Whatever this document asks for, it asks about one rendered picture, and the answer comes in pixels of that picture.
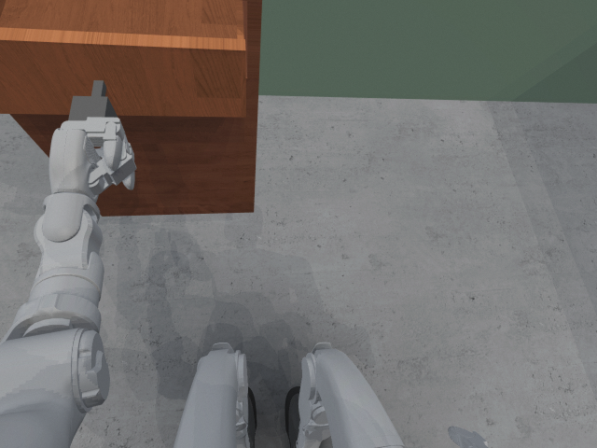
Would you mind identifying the handle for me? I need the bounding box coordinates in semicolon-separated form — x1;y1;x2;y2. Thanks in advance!
68;80;118;120

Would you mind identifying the left robot upper arm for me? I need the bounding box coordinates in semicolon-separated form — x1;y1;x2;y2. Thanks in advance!
0;328;110;448

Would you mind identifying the robot right hand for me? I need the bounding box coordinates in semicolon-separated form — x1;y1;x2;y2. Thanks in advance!
448;427;489;448

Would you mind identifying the cabinet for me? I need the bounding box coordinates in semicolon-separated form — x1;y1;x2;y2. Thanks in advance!
10;0;262;217

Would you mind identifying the robot left forearm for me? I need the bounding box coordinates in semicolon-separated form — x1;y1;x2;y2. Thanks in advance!
0;192;104;345

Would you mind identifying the robot left hand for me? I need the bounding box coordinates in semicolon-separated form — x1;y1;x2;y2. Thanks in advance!
49;117;136;203

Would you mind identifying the drawer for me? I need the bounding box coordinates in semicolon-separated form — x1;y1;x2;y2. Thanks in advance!
0;0;246;118

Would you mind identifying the left robot shin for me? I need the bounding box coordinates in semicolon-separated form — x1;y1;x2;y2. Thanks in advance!
197;343;250;448

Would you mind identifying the right robot thigh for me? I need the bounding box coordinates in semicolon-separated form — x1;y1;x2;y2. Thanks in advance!
301;349;405;448

